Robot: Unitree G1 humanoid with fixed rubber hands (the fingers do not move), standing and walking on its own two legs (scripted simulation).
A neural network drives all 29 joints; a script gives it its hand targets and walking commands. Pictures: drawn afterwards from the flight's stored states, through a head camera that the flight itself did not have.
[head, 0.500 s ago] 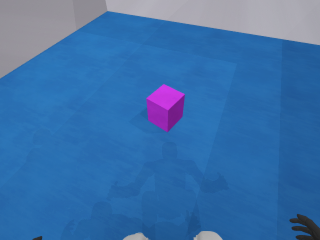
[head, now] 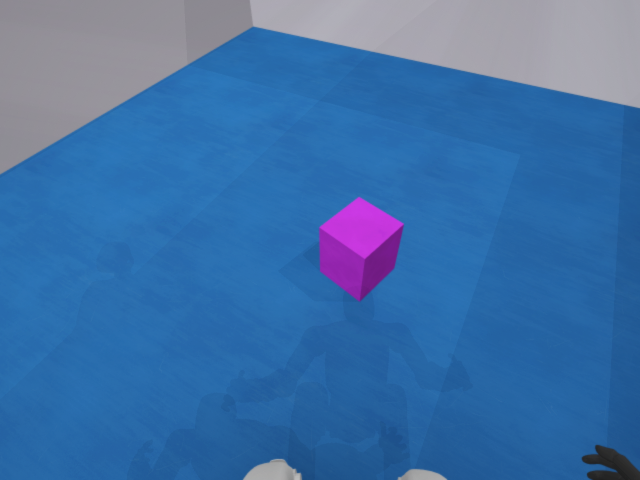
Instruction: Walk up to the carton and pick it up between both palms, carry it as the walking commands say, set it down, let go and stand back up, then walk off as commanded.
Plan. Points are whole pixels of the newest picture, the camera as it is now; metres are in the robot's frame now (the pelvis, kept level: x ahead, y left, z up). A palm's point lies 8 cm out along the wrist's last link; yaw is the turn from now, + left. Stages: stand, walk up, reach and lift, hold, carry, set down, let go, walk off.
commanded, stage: walk up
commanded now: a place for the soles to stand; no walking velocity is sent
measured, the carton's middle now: (359, 249) +0.95 -0.11 -0.60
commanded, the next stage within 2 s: none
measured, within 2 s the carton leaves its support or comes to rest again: neither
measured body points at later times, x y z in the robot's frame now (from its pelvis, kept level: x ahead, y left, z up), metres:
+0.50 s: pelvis +0.15 -0.02 +0.00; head +0.16 -0.02 +0.45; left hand +0.25 +0.33 -0.08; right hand +0.24 -0.36 -0.09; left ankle +0.23 +0.10 -0.68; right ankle +0.20 -0.16 -0.69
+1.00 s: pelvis +0.29 -0.04 +0.00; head +0.31 -0.04 +0.44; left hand +0.41 +0.31 -0.09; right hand +0.37 -0.39 -0.10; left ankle +0.34 +0.08 -0.67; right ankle +0.36 -0.17 -0.69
